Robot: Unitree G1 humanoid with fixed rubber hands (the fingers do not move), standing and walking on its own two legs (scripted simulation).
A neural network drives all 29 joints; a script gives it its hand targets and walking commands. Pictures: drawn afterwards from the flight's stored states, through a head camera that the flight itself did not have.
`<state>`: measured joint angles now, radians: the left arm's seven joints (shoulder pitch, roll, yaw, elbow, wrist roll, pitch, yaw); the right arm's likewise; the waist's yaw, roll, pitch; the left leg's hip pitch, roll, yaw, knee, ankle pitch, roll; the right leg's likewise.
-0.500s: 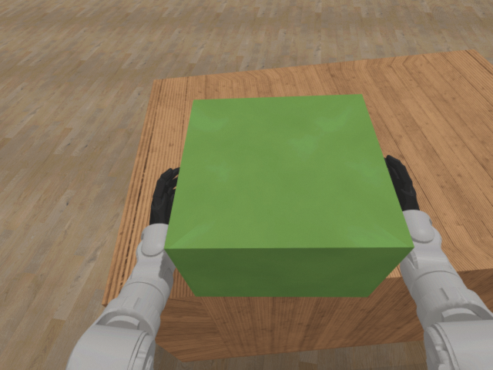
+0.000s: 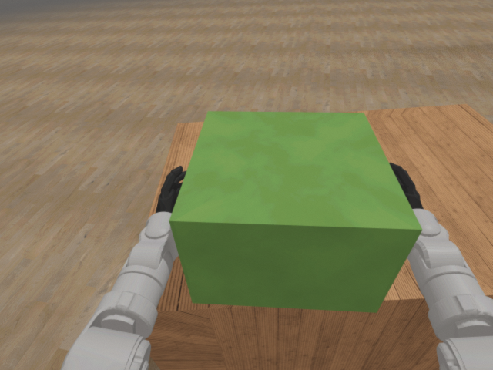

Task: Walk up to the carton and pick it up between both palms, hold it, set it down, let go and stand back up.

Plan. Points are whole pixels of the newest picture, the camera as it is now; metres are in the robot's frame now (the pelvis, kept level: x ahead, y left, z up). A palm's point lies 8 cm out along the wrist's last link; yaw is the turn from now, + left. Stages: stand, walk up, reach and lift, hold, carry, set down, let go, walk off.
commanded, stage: reach and lift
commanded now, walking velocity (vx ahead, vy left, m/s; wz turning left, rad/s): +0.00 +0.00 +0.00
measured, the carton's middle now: (283, 201) +0.41 -0.02 +0.09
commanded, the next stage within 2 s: hold in 1.10 s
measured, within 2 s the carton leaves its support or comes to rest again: neither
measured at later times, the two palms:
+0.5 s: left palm (157, 216) +0.35 +0.19 +0.12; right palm (409, 195) +0.36 -0.21 +0.15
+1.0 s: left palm (147, 185) +0.37 +0.20 +0.17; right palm (406, 178) +0.37 -0.20 +0.18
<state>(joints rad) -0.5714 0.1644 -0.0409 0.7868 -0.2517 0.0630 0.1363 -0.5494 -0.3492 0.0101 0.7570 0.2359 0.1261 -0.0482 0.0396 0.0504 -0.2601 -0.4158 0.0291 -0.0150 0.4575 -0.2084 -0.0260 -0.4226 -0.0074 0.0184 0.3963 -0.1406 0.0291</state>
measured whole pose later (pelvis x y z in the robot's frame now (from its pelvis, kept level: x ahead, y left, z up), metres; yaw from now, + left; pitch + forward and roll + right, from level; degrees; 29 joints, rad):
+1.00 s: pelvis +0.01 +0.00 +0.01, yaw +0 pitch +3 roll +0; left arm -0.59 0.22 0.10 0.52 -0.17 0.47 0.07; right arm -0.61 -0.28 -0.04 0.61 0.24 0.41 -0.10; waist 0.00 -0.01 -0.22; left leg -0.23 0.03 -0.01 0.39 -0.20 -0.03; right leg -0.24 -0.01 0.02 0.35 -0.15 0.02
